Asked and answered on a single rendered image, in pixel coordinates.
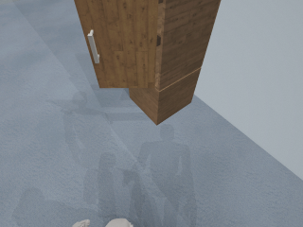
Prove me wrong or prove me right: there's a handle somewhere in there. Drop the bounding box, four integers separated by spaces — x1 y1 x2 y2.
87 29 99 63

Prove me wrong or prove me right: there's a cupboard door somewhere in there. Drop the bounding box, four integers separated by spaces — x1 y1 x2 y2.
74 0 159 88

